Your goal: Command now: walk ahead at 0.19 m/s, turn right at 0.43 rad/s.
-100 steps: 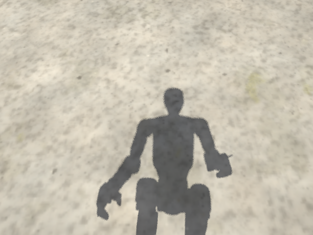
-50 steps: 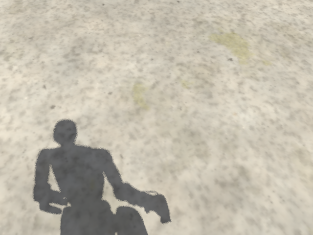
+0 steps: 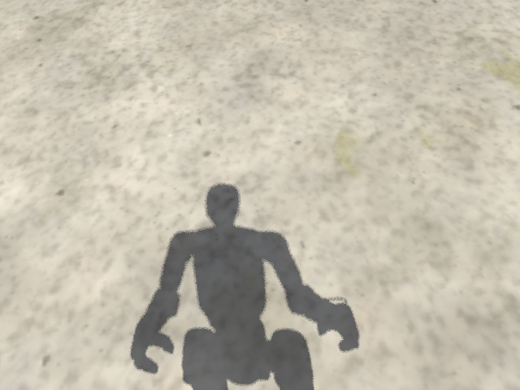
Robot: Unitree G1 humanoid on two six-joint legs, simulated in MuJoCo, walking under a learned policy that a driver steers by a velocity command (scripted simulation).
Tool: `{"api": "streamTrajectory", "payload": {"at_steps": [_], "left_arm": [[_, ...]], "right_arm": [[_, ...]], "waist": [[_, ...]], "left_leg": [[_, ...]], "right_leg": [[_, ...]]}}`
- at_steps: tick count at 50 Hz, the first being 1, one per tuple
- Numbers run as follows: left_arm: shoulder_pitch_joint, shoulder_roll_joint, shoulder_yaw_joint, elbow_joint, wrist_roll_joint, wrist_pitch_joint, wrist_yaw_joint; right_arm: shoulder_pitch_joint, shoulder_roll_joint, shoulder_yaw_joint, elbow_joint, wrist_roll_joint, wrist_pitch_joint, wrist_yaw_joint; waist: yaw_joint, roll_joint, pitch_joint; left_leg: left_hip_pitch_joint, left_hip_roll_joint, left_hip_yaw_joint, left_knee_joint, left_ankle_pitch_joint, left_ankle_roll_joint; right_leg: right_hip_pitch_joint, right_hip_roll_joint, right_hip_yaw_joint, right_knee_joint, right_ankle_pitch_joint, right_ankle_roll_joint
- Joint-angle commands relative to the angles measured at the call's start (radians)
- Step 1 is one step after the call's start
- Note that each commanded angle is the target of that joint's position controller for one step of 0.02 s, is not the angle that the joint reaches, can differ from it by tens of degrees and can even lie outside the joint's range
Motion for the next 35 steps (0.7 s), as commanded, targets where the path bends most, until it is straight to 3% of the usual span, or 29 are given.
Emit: {"api": "streamTrajectory", "payload": {"at_steps": [1,2,3,5,8,15,18,19,20,21,22,23,24,25,26,28,30,32,35], "left_arm": [[0.169,0.22,0.059,-0.003,0.009,-0.021,0.002],[0.113,0.182,0.051,-0.015,-0.003,-0.024,0.008],[0.072,0.17,0.048,-0.026,-0.007,-0.029,0.013],[0.07,0.15,0.045,-0.023,-0.008,-0.048,0.017],[0.14,0.162,0.056,0.005,-0.013,-0.067,0.01],[0.205,0.191,0.072,0.02,-0.002,-0.077,0.013],[0.139,0.213,0.08,-0.005,0.0,-0.083,0.016],[0.106,0.222,0.082,-0.014,-0.001,-0.085,0.014],[0.084,0.218,0.08,-0.019,-0.005,-0.091,0.01],[0.081,0.173,0.068,-0.029,-0.014,-0.099,0.002],[0.108,0.056,0.041,-0.08,-0.036,-0.103,0.001],[0.156,0.101,0.041,-0.074,-0.012,-0.092,0.003],[0.139,0.132,0.047,-0.046,0.003,-0.083,0.0],[0.096,0.125,0.045,-0.037,0.008,-0.083,-0.012],[0.076,0.103,0.04,-0.035,0.011,-0.083,-0.021],[0.057,0.088,0.033,-0.036,0.027,-0.075,-0.032],[0.029,0.086,0.028,-0.049,0.033,-0.071,-0.037],[-0.068,0.074,0.015,-0.08,0.039,-0.073,-0.042],[-0.218,0.035,-0.012,-0.13,0.028,-0.079,-0.049]], "right_arm": [[-0.166,-0.106,-0.023,-0.149,-0.018,-0.033,0.008],[-0.129,-0.118,-0.027,-0.128,-0.005,-0.043,0.02],[-0.108,-0.124,-0.029,-0.112,-0.002,-0.055,0.03],[-0.089,-0.114,-0.026,-0.088,-0.024,-0.065,0.047],[-0.12,-0.093,-0.019,-0.099,-0.019,-0.064,0.053],[-0.262,-0.091,-0.007,-0.163,-0.004,-0.075,0.06],[-0.176,-0.115,-0.012,-0.157,0.004,-0.087,0.052],[-0.103,-0.126,-0.018,-0.139,0.008,-0.093,0.043],[0.013,-0.149,-0.03,-0.105,0.004,-0.102,0.028],[0.155,-0.218,-0.051,-0.082,-0.013,-0.116,0.012],[0.263,-0.316,-0.068,-0.085,-0.037,-0.115,-0.002],[0.214,-0.31,-0.07,-0.07,-0.026,-0.103,0.0],[0.13,-0.208,-0.049,-0.089,-0.018,-0.102,0.008],[0.083,-0.138,-0.034,-0.089,-0.011,-0.107,0.016],[0.076,-0.1,-0.021,-0.079,-0.014,-0.113,0.02],[0.12,-0.084,-0.013,-0.039,-0.01,-0.131,0.025],[0.157,-0.091,-0.016,-0.009,0.008,-0.147,0.035],[0.185,-0.091,-0.016,0.011,0.018,-0.147,0.038],[0.225,-0.098,-0.021,0.039,0.015,-0.137,0.034]], "waist": [[0.059,-0.191,0.114],[0.021,-0.147,0.124],[0.003,-0.136,0.118],[0.003,-0.127,0.065],[0.023,-0.107,0.031],[0.077,-0.153,0.06],[0.017,-0.169,0.03],[-0.022,-0.166,0.011],[-0.084,-0.127,-0.036],[-0.145,-0.014,-0.139],[-0.152,0.233,-0.278],[-0.082,0.263,-0.244],[-0.047,0.103,-0.109],[-0.039,0.02,-0.032],[-0.031,0.029,-0.013],[-0.024,0.077,-0.01],[-0.008,0.079,-0.024],[-0.019,0.064,-0.005],[-0.047,0.064,0.024]], "left_leg": [[-0.481,0.0,-0.117,0.305,-0.125,-0.011],[-0.462,0.025,-0.124,0.313,-0.022,-0.019],[-0.449,0.039,-0.12,0.299,0.048,-0.034],[-0.419,0.042,-0.1,0.297,0.143,-0.064],[-0.436,0.043,-0.083,0.248,0.203,-0.095],[-0.37,0.03,-0.078,0.019,0.244,-0.115],[-0.147,0.007,-0.079,-0.074,0.232,-0.085],[-0.019,-0.01,-0.071,-0.11,0.221,-0.072],[0.152,-0.022,-0.069,-0.171,0.23,-0.053],[0.348,0.104,-0.192,-0.233,0.118,-0.019],[0.556,0.399,-0.627,-0.383,-0.247,0.047],[0.45,0.452,-0.902,-0.485,-0.363,0.112],[0.324,0.418,-0.779,-0.477,-0.376,0.114],[0.227,0.355,-0.606,-0.467,-0.209,0.105],[0.176,0.297,-0.484,-0.474,-0.044,0.094],[0.155,0.234,-0.363,-0.471,0.203,0.102],[0.184,0.228,-0.328,-0.465,0.38,0.134],[0.187,0.223,-0.307,-0.486,0.43,0.161],[0.13,0.186,-0.258,-0.49,0.46,0.156]], "right_leg": [[0.142,-0.396,0.695,-0.435,-0.385,-0.256],[0.117,-0.339,0.606,-0.431,-0.379,-0.228],[0.126,-0.285,0.535,-0.439,-0.301,-0.194],[0.174,-0.218,0.43,-0.421,-0.064,-0.175],[0.208,-0.199,0.387,-0.393,0.078,-0.177],[0.147,-0.194,0.41,-0.332,0.182,-0.169],[0.056,-0.197,0.434,-0.268,0.309,-0.116],[0.005,-0.187,0.437,-0.222,0.36,-0.094],[-0.044,-0.138,0.41,-0.093,0.423,-0.067],[-0.124,-0.046,0.32,0.164,0.364,-0.034],[-0.348,0.095,0.177,0.474,-0.098,0.002],[-0.448,0.06,0.156,0.624,-0.19,-0.007],[-0.461,-0.008,0.163,0.669,-0.102,-0.022],[-0.437,-0.041,0.144,0.632,-0.025,-0.021],[-0.402,-0.059,0.139,0.585,0.012,-0.017],[-0.375,-0.057,0.123,0.548,0.036,-0.003],[-0.403,-0.07,0.075,0.508,0.054,0.012],[-0.448,-0.096,0.028,0.416,0.09,0.04],[-0.392,-0.091,-0.012,0.207,0.166,0.077]]}}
